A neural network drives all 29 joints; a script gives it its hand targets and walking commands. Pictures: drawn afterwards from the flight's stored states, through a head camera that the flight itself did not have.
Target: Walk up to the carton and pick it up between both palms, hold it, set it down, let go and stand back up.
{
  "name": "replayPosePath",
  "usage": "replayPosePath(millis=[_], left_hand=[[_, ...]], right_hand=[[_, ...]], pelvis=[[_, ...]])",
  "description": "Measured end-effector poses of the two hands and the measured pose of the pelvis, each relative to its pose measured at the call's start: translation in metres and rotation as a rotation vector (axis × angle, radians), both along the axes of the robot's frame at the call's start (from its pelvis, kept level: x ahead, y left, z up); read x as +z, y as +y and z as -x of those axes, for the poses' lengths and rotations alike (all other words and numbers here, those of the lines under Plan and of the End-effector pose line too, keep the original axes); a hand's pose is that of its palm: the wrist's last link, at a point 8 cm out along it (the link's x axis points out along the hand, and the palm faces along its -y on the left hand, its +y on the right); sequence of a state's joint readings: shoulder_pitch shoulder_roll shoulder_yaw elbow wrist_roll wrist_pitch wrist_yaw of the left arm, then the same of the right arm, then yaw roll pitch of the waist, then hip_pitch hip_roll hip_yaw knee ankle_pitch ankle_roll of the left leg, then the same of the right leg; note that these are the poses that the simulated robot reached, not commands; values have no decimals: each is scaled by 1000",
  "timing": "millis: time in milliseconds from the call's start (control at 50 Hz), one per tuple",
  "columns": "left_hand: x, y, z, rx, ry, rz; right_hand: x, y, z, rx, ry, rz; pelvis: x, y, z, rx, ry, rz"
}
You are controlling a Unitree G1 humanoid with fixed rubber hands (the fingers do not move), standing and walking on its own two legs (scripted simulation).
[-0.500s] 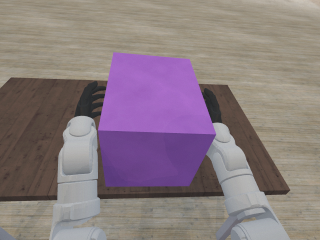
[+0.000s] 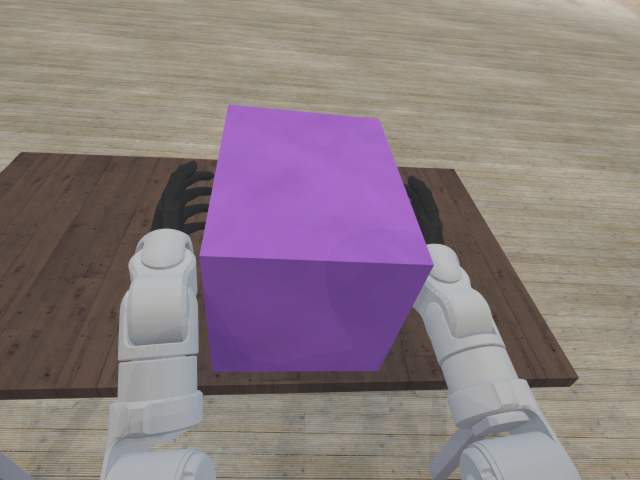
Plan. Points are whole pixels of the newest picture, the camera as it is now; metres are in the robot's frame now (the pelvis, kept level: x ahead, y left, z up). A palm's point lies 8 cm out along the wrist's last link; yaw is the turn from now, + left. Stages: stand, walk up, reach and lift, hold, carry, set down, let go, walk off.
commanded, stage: hold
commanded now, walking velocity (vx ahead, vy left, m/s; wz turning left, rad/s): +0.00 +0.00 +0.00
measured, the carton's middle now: (302, 235) +0.38 +0.01 +0.15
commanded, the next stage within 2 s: none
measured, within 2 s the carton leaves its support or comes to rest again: neither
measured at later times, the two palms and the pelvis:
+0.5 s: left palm (175, 230) +0.35 +0.15 +0.18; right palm (426, 239) +0.35 -0.14 +0.17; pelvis +0.00 +0.00 +0.00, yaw +0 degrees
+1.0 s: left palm (173, 230) +0.35 +0.15 +0.18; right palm (424, 240) +0.35 -0.14 +0.17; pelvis +0.00 +0.00 +0.00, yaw +0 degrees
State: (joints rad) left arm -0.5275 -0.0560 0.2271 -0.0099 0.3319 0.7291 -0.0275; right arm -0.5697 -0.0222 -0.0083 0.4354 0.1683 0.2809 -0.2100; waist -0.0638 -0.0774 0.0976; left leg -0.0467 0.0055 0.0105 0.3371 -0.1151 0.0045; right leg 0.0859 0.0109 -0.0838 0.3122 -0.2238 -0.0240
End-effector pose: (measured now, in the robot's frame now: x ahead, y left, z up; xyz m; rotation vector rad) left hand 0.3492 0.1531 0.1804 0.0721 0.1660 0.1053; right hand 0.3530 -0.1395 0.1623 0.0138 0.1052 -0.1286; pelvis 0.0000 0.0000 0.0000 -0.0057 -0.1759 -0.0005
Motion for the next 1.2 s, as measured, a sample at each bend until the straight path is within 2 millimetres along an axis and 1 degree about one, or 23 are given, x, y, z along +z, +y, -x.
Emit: replayPosePath(millis=[80,200,360,540,700,960,1200], left_hand=[[-2,-1,0,0,1,1],[0,-3,-1,-1,-11,-7],[-3,-3,0,2,-1,4],[3,-3,0,2,-18,-1],[0,-2,1,-4,-3,2],[2,-1,1,-8,-15,4],[-2,-2,0,-6,0,2]], right_hand=[[-2,-1,0,-1,1,-4],[0,-3,0,-3,-12,-1],[0,-3,-1,4,-3,7],[4,-2,-1,4,-21,-1],[0,-1,0,5,-4,-3],[4,-1,0,0,-17,1],[-1,-1,0,0,-3,-1]], pelvis=[[0,0,0,-1,6,0],[0,-2,0,0,12,1],[0,-3,-1,1,11,-1],[0,-4,-3,2,11,-1],[0,-4,-3,4,3,-2],[0,-3,-2,0,7,-1],[0,-2,0,0,8,0]])
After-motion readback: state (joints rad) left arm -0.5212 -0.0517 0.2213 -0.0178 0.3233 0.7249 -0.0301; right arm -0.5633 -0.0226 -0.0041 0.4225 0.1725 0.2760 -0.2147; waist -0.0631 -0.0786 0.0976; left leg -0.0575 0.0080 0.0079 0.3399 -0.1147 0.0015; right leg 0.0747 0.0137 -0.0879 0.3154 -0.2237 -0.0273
